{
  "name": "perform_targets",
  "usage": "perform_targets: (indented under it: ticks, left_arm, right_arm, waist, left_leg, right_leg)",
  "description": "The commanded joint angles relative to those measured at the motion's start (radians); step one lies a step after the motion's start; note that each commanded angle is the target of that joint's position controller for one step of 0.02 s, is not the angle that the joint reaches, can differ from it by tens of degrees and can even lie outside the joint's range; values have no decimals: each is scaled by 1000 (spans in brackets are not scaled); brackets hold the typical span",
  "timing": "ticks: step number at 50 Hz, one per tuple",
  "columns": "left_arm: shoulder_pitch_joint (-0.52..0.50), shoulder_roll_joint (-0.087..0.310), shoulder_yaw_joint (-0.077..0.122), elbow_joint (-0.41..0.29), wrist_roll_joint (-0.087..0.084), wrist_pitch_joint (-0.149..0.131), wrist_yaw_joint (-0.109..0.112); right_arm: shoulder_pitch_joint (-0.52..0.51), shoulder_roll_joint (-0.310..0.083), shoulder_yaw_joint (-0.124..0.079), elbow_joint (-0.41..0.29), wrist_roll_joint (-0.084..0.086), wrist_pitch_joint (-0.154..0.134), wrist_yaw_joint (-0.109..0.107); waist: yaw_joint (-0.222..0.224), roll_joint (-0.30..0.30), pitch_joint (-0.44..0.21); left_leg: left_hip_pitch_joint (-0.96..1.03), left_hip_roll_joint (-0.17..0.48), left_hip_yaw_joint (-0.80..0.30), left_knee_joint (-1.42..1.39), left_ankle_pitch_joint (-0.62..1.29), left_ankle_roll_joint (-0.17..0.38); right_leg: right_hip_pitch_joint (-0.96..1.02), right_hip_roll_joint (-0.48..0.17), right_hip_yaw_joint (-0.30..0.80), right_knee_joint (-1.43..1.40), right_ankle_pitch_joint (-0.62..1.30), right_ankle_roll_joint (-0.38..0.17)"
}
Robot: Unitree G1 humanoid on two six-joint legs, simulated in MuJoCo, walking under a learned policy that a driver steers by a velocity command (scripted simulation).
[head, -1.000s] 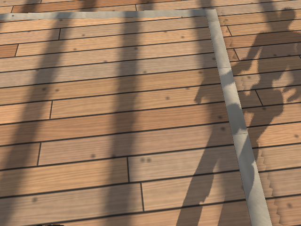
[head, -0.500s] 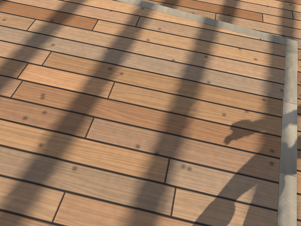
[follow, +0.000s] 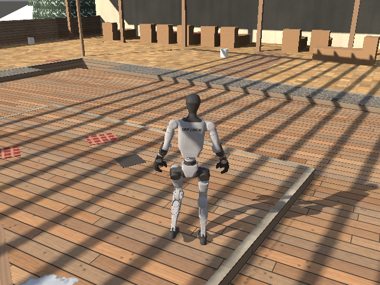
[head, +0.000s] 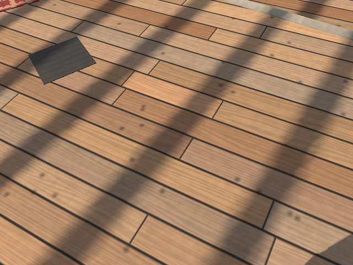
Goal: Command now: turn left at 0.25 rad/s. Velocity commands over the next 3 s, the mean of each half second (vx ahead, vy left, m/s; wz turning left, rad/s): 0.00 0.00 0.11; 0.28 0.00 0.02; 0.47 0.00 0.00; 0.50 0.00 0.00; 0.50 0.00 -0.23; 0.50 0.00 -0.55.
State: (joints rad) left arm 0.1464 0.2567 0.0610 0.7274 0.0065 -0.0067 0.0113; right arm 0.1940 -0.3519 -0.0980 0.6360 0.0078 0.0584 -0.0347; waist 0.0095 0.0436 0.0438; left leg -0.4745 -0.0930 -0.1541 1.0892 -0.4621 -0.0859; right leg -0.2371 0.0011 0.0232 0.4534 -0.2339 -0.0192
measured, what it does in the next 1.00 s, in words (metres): walks ahead: left foot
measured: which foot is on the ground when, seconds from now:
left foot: up 0.00-0.14, down 0.16-0.76, up 0.78-1.00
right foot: down 0.00-1.00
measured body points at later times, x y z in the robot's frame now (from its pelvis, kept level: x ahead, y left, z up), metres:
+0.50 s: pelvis +0.00 +0.04 +0.00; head +0.01 +0.05 +0.44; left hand +0.09 +0.32 -0.13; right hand +0.14 -0.20 -0.11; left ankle -0.02 +0.15 -0.74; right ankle +0.00 -0.12 -0.74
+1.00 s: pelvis +0.12 -0.01 +0.01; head +0.14 -0.03 +0.46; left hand +0.08 +0.26 -0.12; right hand +0.28 -0.26 -0.11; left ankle +0.20 +0.17 -0.67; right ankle +0.03 -0.09 -0.74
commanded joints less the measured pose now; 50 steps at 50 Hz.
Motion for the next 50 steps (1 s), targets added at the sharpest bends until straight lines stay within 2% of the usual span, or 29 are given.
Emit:
perform_targets:
  ticks: [1,3,4,6,7,8,9,10,11,12,14,15,26,28,30,32,33,35,36,37,38,39,40,41,42,43,45,47,50]
  left_arm:
    - [-55,131,23,-61,1,-5,6]
    - [-39,162,30,-52,-3,4,1]
    - [-20,175,32,-45,-7,8,-1]
    - [-20,171,25,-34,-20,12,-3]
    - [15,153,17,-18,-26,6,-4]
    - [45,133,5,-10,-12,-8,-9]
    - [68,103,-7,-18,21,-26,-22]
    - [47,73,-16,-14,20,-29,-19]
    - [-3,111,-11,-7,20,-26,-15]
    - [-26,119,-8,-2,16,-23,-13]
    - [-4,121,-6,12,10,-9,-6]
    - [4,118,-7,20,8,-8,-4]
    - [46,122,-4,123,1,-6,15]
    - [60,112,-5,144,-5,-3,19]
    - [23,105,-6,127,-14,-13,19]
    - [-23,107,-5,96,-28,-41,9]
    - [-17,112,-2,93,-36,-56,0]
    - [30,106,-4,109,-45,-80,-21]
    - [108,104,-1,149,-42,-89,-28]
    - [202,110,8,200,-31,-91,-30]
    - [306,145,19,233,-22,-91,-29]
    - [398,268,45,237,-21,-95,-31]
    - [369,245,33,224,-7,-104,-38]
    - [289,186,15,199,-12,-111,-34]
    - [245,157,8,181,-13,-111,-30]
    - [225,153,5,173,-13,-108,-30]
    - [250,110,-12,176,-6,-96,-30]
    - [290,115,-15,186,-8,-86,-25]
    - [298,135,-16,184,-6,-73,-9]
  right_arm:
    - [-25,-10,8,-74,-4,-15,-1]
    - [-43,7,21,-77,-6,-17,4]
    - [-38,-7,18,-70,0,-19,6]
    - [21,-13,14,-35,0,-21,9]
    - [31,-21,15,-26,-7,-23,10]
    - [38,-62,12,-35,-15,-24,4]
    - [42,-133,0,-43,-24,-20,-5]
    - [-11,-61,18,-30,-31,-23,6]
    - [-38,-13,29,-42,-32,-31,18]
    - [-21,-5,32,-27,-39,-36,20]
    - [-10,-24,31,-13,-33,-49,21]
    - [0,-18,35,-6,-31,-53,19]
    - [18,8,43,49,-25,-65,15]
    - [45,-8,36,70,-18,-59,9]
    - [87,-63,19,81,-10,-52,7]
    - [122,-86,12,95,-3,-64,4]
    - [118,-78,13,99,-1,-74,2]
    - [68,-63,17,90,15,-82,4]
    - [12,-61,18,79,23,-79,6]
    - [-10,-45,23,74,18,-78,7]
    - [-31,13,39,62,3,-83,10]
    - [-48,61,51,16,-1,-98,7]
    - [-37,-4,33,9,24,-115,3]
    - [-4,-27,26,27,39,-130,11]
    - [11,-27,26,49,35,-141,20]
    - [1,-26,22,56,23,-149,24]
    - [-22,-15,19,58,7,-151,40]
    - [-44,20,28,52,3,-145,53]
    - [-158,56,45,9,7,-145,58]
  waist:
    - [-3,-212,-105]
    - [18,-243,-113]
    - [27,-248,-114]
    - [-7,-226,-107]
    - [-13,-198,-99]
    - [-1,-132,-130]
    - [42,50,-164]
    - [46,132,-161]
    - [19,74,-117]
    - [1,52,-96]
    - [7,55,-43]
    - [9,53,-33]
    - [7,-23,-38]
    - [-3,3,-53]
    - [-39,91,17]
    - [-56,149,91]
    - [-47,158,98]
    - [-7,128,79]
    - [41,99,48]
    - [80,66,10]
    - [112,-38,-23]
    - [128,-309,-46]
    - [108,-282,-6]
    - [66,-196,69]
    - [49,-161,81]
    - [42,-136,79]
    - [45,-143,45]
    - [50,-142,20]
    - [67,-117,50]
  left_leg:
    - [7,60,49,-172,11,-22]
    - [112,83,105,-346,1,-19]
    - [147,79,122,-416,33,-16]
    - [269,68,149,-660,221,12]
    - [350,73,131,-782,332,40]
    - [472,149,38,-766,477,73]
    - [529,266,-68,-687,688,132]
    - [370,274,-69,-690,513,196]
    - [331,217,-43,-705,362,180]
    - [313,190,-26,-713,306,155]
    - [271,177,-21,-719,300,138]
    - [262,173,-17,-717,303,134]
    - [273,145,6,-703,367,134]
    - [282,138,-5,-736,106,156]
    - [266,226,-156,-838,-261,231]
    - [234,339,-326,-917,-336,307]
    - [254,364,-347,-919,-291,320]
    - [260,348,-278,-888,-183,298]
    - [184,297,-192,-856,-108,265]
    - [105,237,-111,-779,-42,231]
    - [0,158,-2,-578,31,179]
    - [-189,29,142,-252,-18,100]
    - [-289,43,63,-54,-134,99]
    - [-355,104,24,27,-41,119]
    - [-371,137,41,37,61,135]
    - [-384,162,59,15,142,140]
    - [-333,187,96,-35,250,132]
    - [-322,183,138,-74,304,106]
    - [-280,169,176,-264,401,75]
  right_leg:
    - [143,-203,161,-96,405,-197]
    - [124,-207,155,-90,409,-199]
    - [122,-213,167,-83,410,-202]
    - [87,-204,163,-53,394,-180]
    - [50,-190,156,-49,351,-139]
    - [-24,-169,139,-32,257,-72]
    - [-86,-88,54,39,86,-6]
    - [4,-63,10,-12,-30,44]
    - [27,-55,2,-4,18,69]
    - [23,-48,-5,4,45,72]
    - [20,-51,0,-1,66,68]
    - [21,-54,3,-5,71,66]
    - [56,-61,4,-19,115,81]
    - [33,-17,-51,36,-46,77]
    - [-121,20,-95,175,-192,61]
    - [-222,-18,-41,292,-239,16]
    - [-260,-41,-15,321,-275,-10]
    - [-189,-56,-18,194,-266,-56]
    - [-15,-30,-53,65,-119,-65]
    - [162,5,-70,11,3,-51]
    - [302,-84,70,-49,-50,-62]
    - [399,-313,486,-226,-252,-177]
    - [355,-410,700,-304,-361,-271]
    - [330,-391,621,-302,-381,-259]
    - [328,-337,508,-299,-324,-219]
    - [336,-303,423,-301,-215,-188]
    - [331,-238,267,-300,46,-145]
    - [330,-214,178,-294,267,-151]
    - [255,-182,95,-325,347,-148]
